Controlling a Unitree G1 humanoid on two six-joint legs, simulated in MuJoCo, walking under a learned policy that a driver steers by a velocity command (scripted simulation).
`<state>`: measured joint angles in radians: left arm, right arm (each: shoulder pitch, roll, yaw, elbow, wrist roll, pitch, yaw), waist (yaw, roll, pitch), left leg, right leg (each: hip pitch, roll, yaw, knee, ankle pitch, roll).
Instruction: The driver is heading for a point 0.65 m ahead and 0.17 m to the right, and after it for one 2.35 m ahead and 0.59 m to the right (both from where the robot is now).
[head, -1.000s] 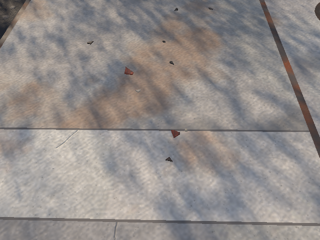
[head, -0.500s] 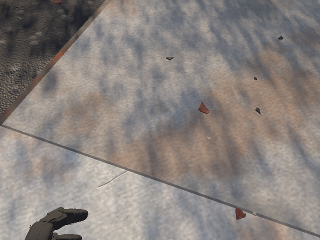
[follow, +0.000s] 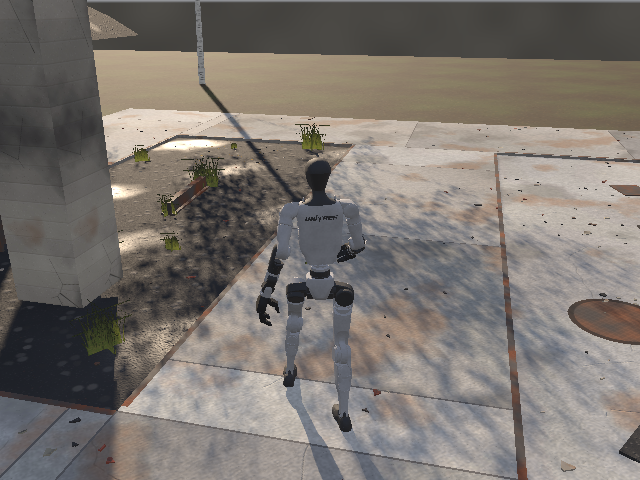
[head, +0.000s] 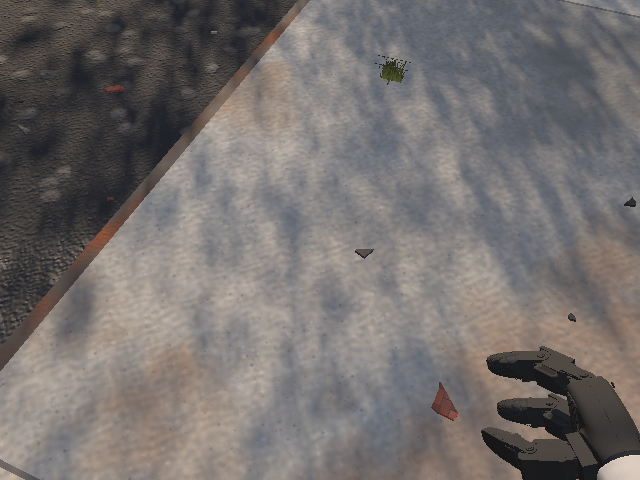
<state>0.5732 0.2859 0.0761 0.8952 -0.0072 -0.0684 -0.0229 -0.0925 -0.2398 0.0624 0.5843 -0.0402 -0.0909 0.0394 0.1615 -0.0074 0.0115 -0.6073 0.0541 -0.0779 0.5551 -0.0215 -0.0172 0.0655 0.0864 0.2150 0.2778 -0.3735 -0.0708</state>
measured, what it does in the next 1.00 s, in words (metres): walks ahead, turning right: left foot, then right foot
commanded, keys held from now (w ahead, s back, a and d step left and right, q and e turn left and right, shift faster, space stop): w+e+shift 0.60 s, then w+q+shift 0.40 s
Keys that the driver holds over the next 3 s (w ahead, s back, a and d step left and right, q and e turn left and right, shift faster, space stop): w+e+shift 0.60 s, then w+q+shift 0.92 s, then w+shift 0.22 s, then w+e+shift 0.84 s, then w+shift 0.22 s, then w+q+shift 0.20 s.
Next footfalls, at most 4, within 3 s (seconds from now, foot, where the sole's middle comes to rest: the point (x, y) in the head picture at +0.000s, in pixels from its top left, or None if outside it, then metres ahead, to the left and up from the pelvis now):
0.04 left None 0.23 0.16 -0.77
0.48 right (437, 435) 0.59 -0.12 -0.77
0.90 left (483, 267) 1.04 -0.22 -0.77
1.34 right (602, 194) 1.36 -0.55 -0.77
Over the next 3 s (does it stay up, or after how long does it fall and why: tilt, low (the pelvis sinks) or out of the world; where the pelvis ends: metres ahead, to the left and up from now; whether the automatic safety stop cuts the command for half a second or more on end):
stays up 2.71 -0.62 0.00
